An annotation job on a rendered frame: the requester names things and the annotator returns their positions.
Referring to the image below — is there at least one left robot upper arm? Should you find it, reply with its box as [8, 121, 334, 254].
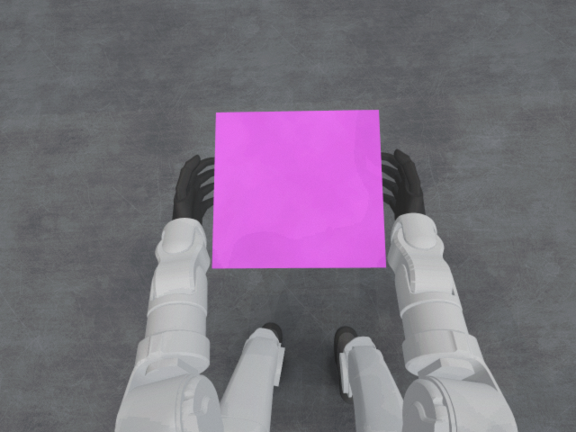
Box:
[116, 373, 224, 432]

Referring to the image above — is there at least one left robot hand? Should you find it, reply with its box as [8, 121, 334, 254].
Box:
[172, 155, 215, 225]

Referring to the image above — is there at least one robot left shin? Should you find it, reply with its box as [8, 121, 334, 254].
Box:
[242, 328, 279, 352]

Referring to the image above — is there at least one robot right forearm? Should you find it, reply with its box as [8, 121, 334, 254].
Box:
[387, 213, 518, 431]

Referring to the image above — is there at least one robot shin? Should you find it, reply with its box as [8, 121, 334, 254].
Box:
[343, 337, 383, 358]
[242, 328, 279, 352]

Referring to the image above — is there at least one robot left forearm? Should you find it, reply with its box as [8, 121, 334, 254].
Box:
[114, 218, 210, 432]

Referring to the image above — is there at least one robot right shin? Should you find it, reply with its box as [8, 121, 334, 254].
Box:
[343, 337, 383, 358]

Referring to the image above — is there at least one right robot upper arm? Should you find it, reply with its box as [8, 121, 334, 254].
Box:
[401, 375, 517, 432]

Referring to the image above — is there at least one carton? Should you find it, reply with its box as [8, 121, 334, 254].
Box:
[212, 110, 386, 268]

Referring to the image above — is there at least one right robot hand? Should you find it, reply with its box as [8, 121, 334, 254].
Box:
[381, 149, 426, 220]

